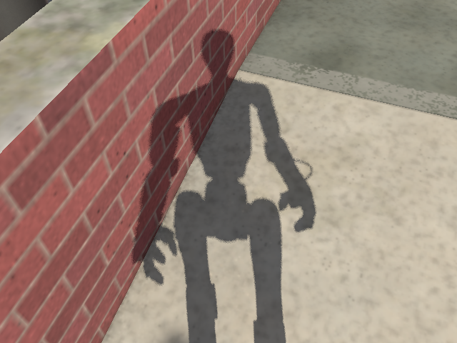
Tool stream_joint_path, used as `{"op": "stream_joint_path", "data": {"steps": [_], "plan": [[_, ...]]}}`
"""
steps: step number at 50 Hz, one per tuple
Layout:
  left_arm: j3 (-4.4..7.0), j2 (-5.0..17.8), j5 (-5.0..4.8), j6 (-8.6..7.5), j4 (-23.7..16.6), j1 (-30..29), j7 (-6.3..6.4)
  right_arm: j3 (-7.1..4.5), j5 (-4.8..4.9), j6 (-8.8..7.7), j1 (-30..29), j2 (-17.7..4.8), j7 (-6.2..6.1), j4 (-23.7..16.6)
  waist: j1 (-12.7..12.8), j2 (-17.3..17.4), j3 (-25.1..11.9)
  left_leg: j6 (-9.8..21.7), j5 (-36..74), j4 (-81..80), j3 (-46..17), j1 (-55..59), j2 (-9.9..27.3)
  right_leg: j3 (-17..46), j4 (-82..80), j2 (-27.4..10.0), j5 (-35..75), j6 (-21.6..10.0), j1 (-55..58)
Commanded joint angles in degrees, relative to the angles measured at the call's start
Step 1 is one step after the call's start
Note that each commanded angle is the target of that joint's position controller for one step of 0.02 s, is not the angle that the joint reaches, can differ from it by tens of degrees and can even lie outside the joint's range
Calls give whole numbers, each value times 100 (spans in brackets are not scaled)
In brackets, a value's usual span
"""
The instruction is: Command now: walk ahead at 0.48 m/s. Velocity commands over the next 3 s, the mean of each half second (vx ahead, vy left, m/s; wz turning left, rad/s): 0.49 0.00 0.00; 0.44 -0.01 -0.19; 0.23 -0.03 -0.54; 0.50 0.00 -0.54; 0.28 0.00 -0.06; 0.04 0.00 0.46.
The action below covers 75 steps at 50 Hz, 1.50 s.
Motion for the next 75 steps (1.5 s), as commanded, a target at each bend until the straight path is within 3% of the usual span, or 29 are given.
{"op": "stream_joint_path", "data": {"steps": [1,3,5,10,15,19,20,21,22,23,25,28,35,40,43,44,45,46,47,49,51,57,67,69,70,71,72,73,75], "plan": [[148,522,38,-131,-815,-640,-65,-103,-23,-159,713,-314,29,247,-39,-112,-176,1062,-569,-2641,-3036,1785,1877,262,1431,-521,717,-44,-2556],[99,279,69,16,-826,-445,-116,12,18,-275,810,-42,19,436,231,100,-126,906,269,-2780,-2115,1232,1598,159,1398,-611,861,10,-2224],[37,68,59,138,-1026,-749,-148,2,60,-371,1206,-189,-56,670,234,412,54,910,566,-2928,-1717,1270,1531,-12,1614,-661,870,50,-2889],[-11,275,194,182,-1682,-2161,-191,47,88,-459,1770,-347,-84,812,19,350,284,836,1079,-3348,-1135,1263,1331,-530,444,-877,1457,364,-3553],[-137,42,91,274,-1942,-2943,-150,-27,79,-363,2238,-686,-173,920,-324,471,250,743,2513,-3469,-868,2098,1552,-1130,-1510,-542,1028,334,-2751],[15,260,7,192,-1722,-1637,44,-43,16,-260,2241,-823,-175,1011,381,927,-658,478,6521,-1017,-471,2827,1782,-1388,-2346,248,-121,-162,-1090],[141,485,14,123,-1390,-516,105,-45,56,-246,1980,-851,-157,919,905,827,-1230,283,5911,298,-310,2167,1617,-1043,-2834,165,286,-279,401],[352,1237,226,76,-1283,325,165,67,259,-248,2001,-421,-95,536,1066,-257,-2143,-7,3312,2318,-251,214,1200,1289,-3481,-1494,-1255,-771,2483],[442,1600,63,168,-1186,574,182,52,136,-272,1918,-253,44,358,941,-1339,-2392,-76,-810,3654,-609,-1115,163,4352,-5291,-2497,-2524,-1127,2696],[378,1401,24,157,-1257,-246,178,-58,-21,-245,1286,-494,58,247,557,-654,-1332,77,-341,4469,-1263,-1894,503,4481,-5713,-2384,-2810,-1054,1893],[228,709,42,17,-1274,-948,139,-90,-40,-258,862,-455,58,97,114,416,-375,122,576,4421,-1036,-1813,929,2619,-5576,-1958,-835,-692,456],[136,273,24,-154,-954,-955,132,-60,4,-48,1291,-213,53,217,-357,136,-363,-27,768,3929,-964,-1168,1017,809,-5705,-1192,875,-351,-127],[122,358,-8,-126,-347,518,111,26,-70,59,-416,-273,64,-560,17,0,38,-336,1351,3227,-410,-2818,1118,262,-6101,-956,1859,-589,718],[201,661,0,-37,-413,741,138,209,20,19,-1269,-95,93,-930,214,-193,78,-392,1537,1116,-188,-1810,753,274,-6148,-973,3163,-484,994],[228,824,-27,-25,-420,635,99,105,104,-36,-630,-385,-93,-789,-131,-368,-342,-103,638,524,121,-534,143,77,-5011,-910,6210,-319,1492],[369,1184,-129,6,-663,449,295,83,-62,35,256,-404,-48,-441,-157,-174,-332,104,753,364,219,-449,-23,298,-3961,-1620,8318,13,1635],[405,1304,-220,141,-525,68,175,-100,58,-203,1403,-741,-215,-464,-1244,-1100,-1338,150,2496,-859,-656,1475,693,-209,-2352,-300,6202,289,1294],[282,337,-345,209,-1004,783,153,-397,-52,-334,2157,-1865,-285,-390,-717,475,-2903,491,5560,-163,-2856,4395,3310,-488,-354,170,1325,581,-723],[382,597,-167,281,-932,1159,101,-414,241,-144,1917,-1903,-382,-518,-544,836,-3820,980,5285,-486,-4448,4852,3796,334,943,502,-1682,484,-1449],[495,662,-24,447,-1149,18,48,-220,127,72,492,-1007,-515,-692,-193,500,-1440,729,1267,-1435,-3046,2426,2906,89,1418,-136,-134,498,-2442],[527,550,69,654,-1292,-271,63,-76,94,80,185,-425,-453,-652,75,775,-367,326,479,-2021,-1671,794,2362,-26,1315,-357,577,601,-2140],[432,370,201,924,-1807,-678,-22,-163,70,-211,576,-734,-395,-525,244,869,-337,334,468,-2311,-542,669,2309,-136,1160,-356,1153,586,-2662],[382,632,128,782,-2765,-1858,-368,-384,58,216,824,-1443,-347,-757,-354,1286,-142,179,-969,-2229,194,1361,2707,-1059,-2517,-320,-383,440,-1524],[419,608,117,648,-2579,-1215,-331,-388,93,321,875,-1395,-302,-686,-49,782,-219,33,-871,-1294,486,1012,2563,-1151,-3348,-24,-7,265,-460],[535,802,152,535,-2194,-259,-259,-312,24,365,1076,-1064,-249,-622,295,-120,-702,-91,-829,352,945,549,1986,-744,-3754,128,-252,173,664],[625,1293,164,454,-2267,295,-154,-101,-23,372,650,-361,-160,-1020,522,-1623,-673,-347,-1724,2540,901,-1071,1513,1720,-4557,-1341,-1437,-146,1151],[749,1977,-1,447,-2607,65,-35,-127,-54,305,499,-499,-83,-1539,366,-2256,-794,-565,-1908,3345,-237,-2478,701,4299,-5766,-2240,-776,-977,1399],[681,1598,-5,432,-2632,-65,73,-239,-81,213,173,-862,-15,-1422,518,-1138,-797,-569,-1317,3824,-712,-2460,935,3753,-5654,-2316,146,-950,1534],[548,1221,100,427,-2594,-489,149,-216,82,90,217,-840,-16,-1147,156,-443,-540,-554,-215,3614,-893,-2074,1136,2194,-5008,-1662,1829,-571,1099]]}}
